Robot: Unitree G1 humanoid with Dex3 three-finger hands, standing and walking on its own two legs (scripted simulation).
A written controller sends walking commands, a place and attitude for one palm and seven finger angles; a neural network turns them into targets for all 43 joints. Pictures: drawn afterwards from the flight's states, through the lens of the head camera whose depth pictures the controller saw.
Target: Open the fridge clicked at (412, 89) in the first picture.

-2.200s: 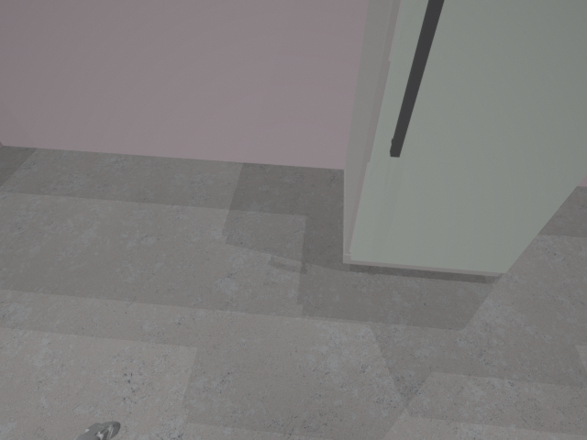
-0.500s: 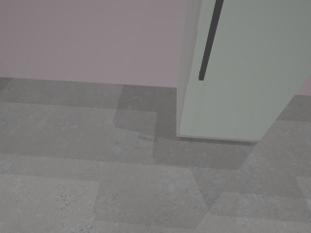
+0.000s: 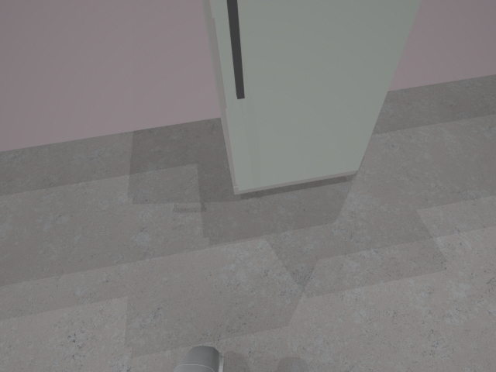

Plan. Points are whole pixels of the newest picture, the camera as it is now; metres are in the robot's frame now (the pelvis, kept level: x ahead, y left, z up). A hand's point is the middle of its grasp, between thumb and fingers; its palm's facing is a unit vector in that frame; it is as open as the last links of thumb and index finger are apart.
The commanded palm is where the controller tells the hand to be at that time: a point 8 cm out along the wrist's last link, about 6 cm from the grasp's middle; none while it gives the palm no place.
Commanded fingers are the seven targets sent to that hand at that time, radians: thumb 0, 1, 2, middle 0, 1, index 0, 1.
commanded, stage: walk to a spot facing it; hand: left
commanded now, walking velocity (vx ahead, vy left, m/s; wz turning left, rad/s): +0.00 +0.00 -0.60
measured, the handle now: (233, 26) +0.90 +0.12 +0.09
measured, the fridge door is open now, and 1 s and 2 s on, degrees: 0 0 0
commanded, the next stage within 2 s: none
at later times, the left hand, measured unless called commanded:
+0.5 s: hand out of the picture +0.09 +0.27 -0.17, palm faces -0.20 -0.95 -0.23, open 7.4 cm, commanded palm none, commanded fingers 0.00 0.90 0.90 -0.20 -0.30 -0.20 -0.30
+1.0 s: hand (196, 349) +0.17 +0.13 -0.15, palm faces -0.56 -0.79 -0.26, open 7.3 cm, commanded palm none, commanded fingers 0.00 0.90 0.90 -0.20 -0.30 -0.20 -0.30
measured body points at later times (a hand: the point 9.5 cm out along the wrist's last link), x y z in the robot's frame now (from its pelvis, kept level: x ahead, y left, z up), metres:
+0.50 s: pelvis -0.02 +0.07 +0.00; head +0.01 +0.09 +0.45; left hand +0.11 +0.32 -0.15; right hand +0.01 -0.20 -0.12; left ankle -0.01 +0.17 -0.74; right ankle -0.03 -0.05 -0.68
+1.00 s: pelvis -0.03 +0.03 -0.01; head -0.02 -0.01 +0.44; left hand +0.20 +0.17 -0.13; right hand -0.18 -0.19 -0.16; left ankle +0.02 +0.17 -0.67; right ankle -0.11 -0.03 -0.74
